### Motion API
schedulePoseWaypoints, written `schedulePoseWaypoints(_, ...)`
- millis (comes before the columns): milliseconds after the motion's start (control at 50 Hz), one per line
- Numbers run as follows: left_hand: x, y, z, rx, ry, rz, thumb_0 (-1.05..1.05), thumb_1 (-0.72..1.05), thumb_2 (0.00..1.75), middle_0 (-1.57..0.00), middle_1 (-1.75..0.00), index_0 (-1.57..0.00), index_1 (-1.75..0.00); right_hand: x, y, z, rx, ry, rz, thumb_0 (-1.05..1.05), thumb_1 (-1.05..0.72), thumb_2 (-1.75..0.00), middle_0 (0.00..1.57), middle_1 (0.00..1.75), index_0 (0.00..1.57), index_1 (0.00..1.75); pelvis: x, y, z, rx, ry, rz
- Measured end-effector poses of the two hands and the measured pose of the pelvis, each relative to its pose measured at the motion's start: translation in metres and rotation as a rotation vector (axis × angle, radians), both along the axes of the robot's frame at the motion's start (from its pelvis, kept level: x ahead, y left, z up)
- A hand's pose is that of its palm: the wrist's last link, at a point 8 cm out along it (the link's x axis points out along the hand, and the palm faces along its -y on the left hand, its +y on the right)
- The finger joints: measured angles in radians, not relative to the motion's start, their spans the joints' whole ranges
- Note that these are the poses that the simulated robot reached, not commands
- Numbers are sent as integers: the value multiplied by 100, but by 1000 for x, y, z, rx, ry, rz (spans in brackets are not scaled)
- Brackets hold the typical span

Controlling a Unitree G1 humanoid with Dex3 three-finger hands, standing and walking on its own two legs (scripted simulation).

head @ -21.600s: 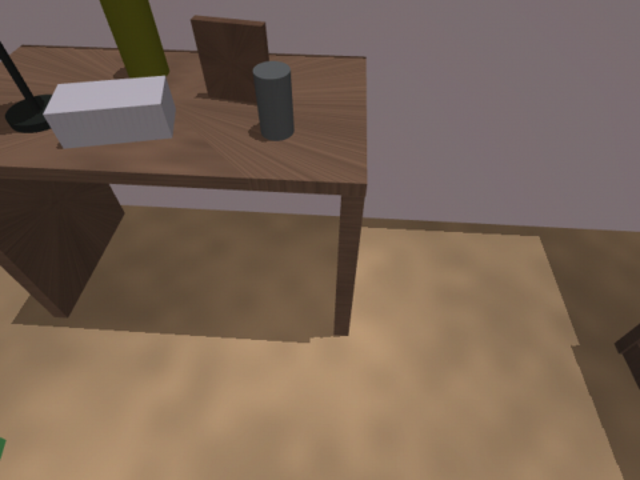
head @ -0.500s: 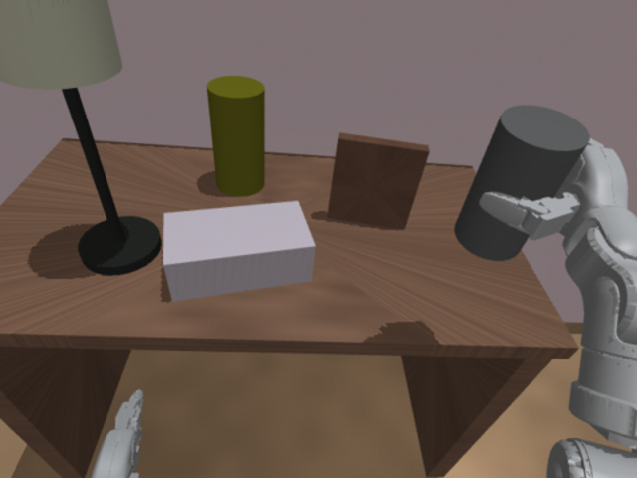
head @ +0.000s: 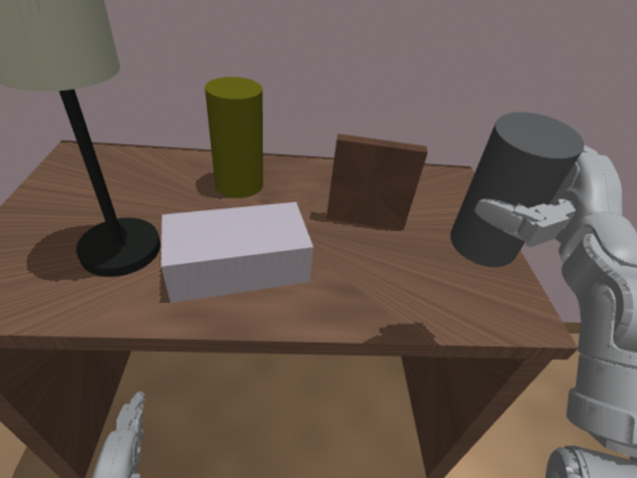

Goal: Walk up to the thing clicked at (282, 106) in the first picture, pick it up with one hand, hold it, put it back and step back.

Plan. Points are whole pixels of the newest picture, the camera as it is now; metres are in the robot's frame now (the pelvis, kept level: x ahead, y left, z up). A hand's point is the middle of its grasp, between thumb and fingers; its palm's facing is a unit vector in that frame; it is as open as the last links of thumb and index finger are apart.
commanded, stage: hold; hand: right
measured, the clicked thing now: (507, 194) +0.34 -0.16 +0.25
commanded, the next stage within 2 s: crouch in 1.42 s
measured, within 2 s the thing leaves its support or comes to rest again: neither
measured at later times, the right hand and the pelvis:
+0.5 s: hand (510, 185) +0.34 -0.16 +0.26, palm faces +0.13 +0.99 -0.01, open 11.0 cm; pelvis +0.00 +0.00 +0.00, yaw +0 degrees
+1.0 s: hand (506, 191) +0.34 -0.16 +0.25, palm faces +0.12 +0.99 -0.01, open 11.0 cm; pelvis +0.00 +0.00 +0.00, yaw +0 degrees
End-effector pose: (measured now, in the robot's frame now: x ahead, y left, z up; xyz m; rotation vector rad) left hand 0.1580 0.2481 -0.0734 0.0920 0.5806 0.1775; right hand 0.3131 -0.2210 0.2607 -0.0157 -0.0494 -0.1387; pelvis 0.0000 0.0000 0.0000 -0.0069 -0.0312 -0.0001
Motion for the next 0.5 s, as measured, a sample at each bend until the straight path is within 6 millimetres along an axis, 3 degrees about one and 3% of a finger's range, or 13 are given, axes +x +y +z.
schedulePoseWaypoints(500, -1, 10, 1, 15, -2, 18, -1, -52, 4, -5, -5, -4, -5, 2, 8, 1, -3, -11, 11, 0, 57, -104, 69, 108, 72, 109, 0, 2, 0, -1, 0, -1)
